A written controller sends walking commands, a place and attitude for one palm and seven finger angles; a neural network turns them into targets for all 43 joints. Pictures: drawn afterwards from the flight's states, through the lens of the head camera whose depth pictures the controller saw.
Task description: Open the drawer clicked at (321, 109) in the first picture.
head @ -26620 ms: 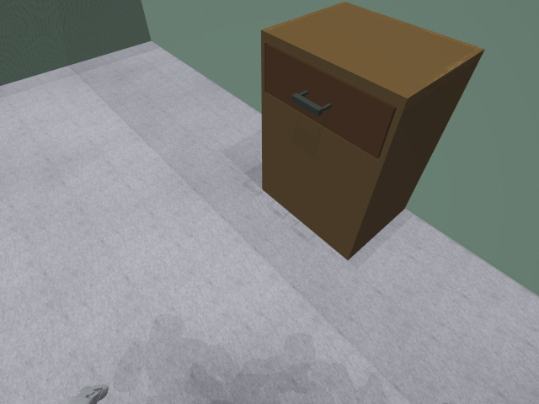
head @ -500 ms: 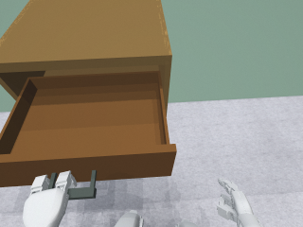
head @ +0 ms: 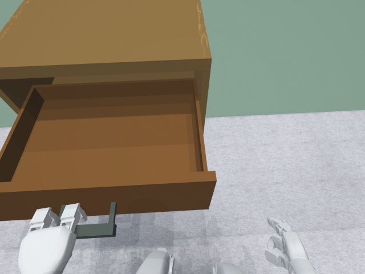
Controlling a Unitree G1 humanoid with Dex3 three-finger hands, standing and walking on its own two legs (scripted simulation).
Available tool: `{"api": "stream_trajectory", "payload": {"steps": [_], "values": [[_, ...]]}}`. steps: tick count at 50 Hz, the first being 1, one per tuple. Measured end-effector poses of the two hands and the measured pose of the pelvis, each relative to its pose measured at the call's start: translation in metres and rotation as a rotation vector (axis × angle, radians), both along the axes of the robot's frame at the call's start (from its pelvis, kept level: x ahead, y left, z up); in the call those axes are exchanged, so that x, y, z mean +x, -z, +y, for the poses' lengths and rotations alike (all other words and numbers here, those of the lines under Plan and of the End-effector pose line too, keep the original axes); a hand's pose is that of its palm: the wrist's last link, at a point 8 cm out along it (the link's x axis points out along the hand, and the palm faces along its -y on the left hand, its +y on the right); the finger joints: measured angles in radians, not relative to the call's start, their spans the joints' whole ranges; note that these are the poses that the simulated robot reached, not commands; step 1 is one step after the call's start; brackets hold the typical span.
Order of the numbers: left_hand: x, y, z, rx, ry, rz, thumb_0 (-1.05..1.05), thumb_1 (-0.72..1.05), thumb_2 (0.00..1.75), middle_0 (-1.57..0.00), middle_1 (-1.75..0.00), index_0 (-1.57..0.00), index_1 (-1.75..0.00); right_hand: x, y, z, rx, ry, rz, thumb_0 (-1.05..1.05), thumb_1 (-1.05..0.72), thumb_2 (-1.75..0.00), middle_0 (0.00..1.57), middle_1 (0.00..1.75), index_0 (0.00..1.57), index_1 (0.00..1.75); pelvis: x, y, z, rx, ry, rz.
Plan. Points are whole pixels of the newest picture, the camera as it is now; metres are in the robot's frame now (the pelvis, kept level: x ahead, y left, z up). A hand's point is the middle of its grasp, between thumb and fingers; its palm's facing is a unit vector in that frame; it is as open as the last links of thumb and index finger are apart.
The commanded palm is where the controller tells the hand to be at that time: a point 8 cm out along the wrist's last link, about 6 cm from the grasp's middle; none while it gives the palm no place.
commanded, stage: open the thumb to release the handle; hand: left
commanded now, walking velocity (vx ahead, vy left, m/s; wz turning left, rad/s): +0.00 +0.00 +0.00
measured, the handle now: (86, 220) +0.22 +0.23 -0.01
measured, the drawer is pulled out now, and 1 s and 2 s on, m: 0.30 0.30 0.30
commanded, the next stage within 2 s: lift the hand off the handle in 0.38 s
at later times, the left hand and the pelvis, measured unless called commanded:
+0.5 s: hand (64, 253) +0.16 +0.26 -0.03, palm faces -0.06 -0.07 -1.00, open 13.5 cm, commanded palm +0.14 +0.25 +0.02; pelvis -0.01 -0.01 +0.01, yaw +0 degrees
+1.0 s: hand (66, 247) +0.17 +0.26 -0.02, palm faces -0.07 -0.06 -1.00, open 13.7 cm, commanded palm +0.16 +0.24 +0.04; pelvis -0.01 -0.01 +0.02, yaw +1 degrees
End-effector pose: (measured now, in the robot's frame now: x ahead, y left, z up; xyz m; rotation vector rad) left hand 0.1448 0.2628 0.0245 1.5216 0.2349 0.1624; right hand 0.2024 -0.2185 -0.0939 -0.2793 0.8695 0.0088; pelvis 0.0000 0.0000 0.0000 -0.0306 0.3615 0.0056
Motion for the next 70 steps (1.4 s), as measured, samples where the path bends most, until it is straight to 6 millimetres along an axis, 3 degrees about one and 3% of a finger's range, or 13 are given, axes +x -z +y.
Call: {"api": "stream_trajectory", "payload": {"steps": [7, 19, 25, 43, 55, 70], "values": [[-0.003, -0.001, -0.001, -0.03, -0.082, 0.019, 0.0, 0.48, 0.71, -0.37, -1.3, -0.36, -1.3, -0.002, -0.004, 0.001, 0.015, 0.013, -0.007, 0.01, -0.91, -0.9, 0.2, 0.29, 0.2, 0.3, -0.002, -0.005, -0.001, 0.0, -0.006, -0.014], [-0.003, 0.0, -0.003, -0.026, -0.057, 0.026, 0.0, -0.23, 0.41, -0.33, -1.23, -0.3, -1.23, -0.008, -0.015, -0.013, -0.018, 0.017, -0.033, 0.01, -0.91, -0.9, 0.2, 0.29, 0.2, 0.3, -0.006, -0.009, -0.007, 0.001, -0.011, -0.03], [-0.004, 0.0, -0.003, -0.02, -0.043, 0.021, 0.0, -0.41, 0.33, -0.32, -1.21, -0.29, -1.21, -0.012, -0.014, -0.019, -0.026, 0.028, -0.03, 0.01, -0.91, -0.9, 0.2, 0.29, 0.2, 0.3, -0.008, -0.008, -0.009, 0.002, -0.008, -0.031], [0.001, 0.0, -0.005, -0.006, -0.054, 0.01, -0.01, -0.49, 0.3, -0.31, -1.2, -0.31, -1.2, -0.025, -0.004, -0.016, -0.011, 0.037, 0.002, 0.01, -0.91, -0.9, 0.2, 0.29, 0.2, 0.3, -0.015, -0.008, -0.011, 0.003, -0.016, -0.032], [0.007, -0.017, -0.009, -0.029, -0.046, 0.021, -0.01, -0.49, 0.3, -0.32, -1.2, -0.36, -1.21, -0.027, -0.026, -0.022, -0.013, 0.069, -0.036, 0.01, -0.91, -0.9, 0.2, 0.29, 0.2, 0.3, -0.01, -0.023, -0.012, 0.006, -0.009, -0.07], [0.007, -0.038, -0.008, -0.03, -0.038, 0.017, -0.01, -0.49, 0.3, -0.31, -1.2, -0.37, -1.21, -0.015, -0.044, -0.024, -0.007, 0.062, -0.056, 0.01, -0.91, -0.9, 0.2, 0.29, 0.2, 0.3, -0.002, -0.036, -0.01, 0.009, -0.005, -0.103]]}}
